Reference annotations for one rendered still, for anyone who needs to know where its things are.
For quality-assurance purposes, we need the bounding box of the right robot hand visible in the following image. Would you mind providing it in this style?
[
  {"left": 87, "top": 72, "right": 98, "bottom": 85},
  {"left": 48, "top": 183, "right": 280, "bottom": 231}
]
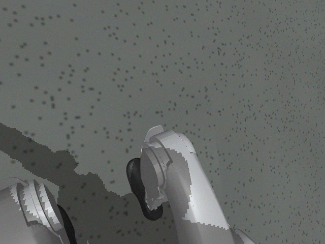
[{"left": 229, "top": 225, "right": 256, "bottom": 244}]

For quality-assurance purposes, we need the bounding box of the left robot foot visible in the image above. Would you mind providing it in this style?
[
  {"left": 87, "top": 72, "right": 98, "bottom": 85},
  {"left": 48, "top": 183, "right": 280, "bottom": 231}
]
[{"left": 57, "top": 204, "right": 77, "bottom": 244}]

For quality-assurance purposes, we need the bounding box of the right robot foot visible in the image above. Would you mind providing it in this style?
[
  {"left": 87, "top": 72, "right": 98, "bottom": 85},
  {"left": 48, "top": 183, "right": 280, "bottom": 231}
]
[{"left": 126, "top": 158, "right": 163, "bottom": 221}]

